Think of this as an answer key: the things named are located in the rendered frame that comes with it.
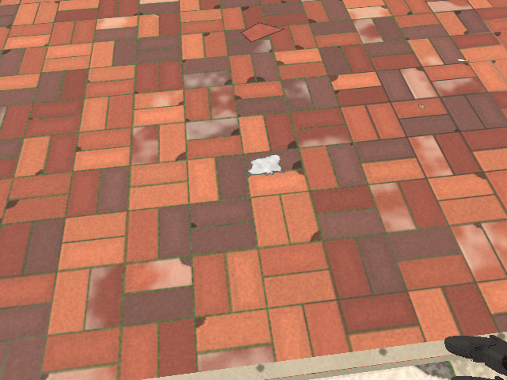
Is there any right robot hand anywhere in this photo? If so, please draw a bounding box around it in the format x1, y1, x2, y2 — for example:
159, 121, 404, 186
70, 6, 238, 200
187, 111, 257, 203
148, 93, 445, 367
444, 335, 507, 380

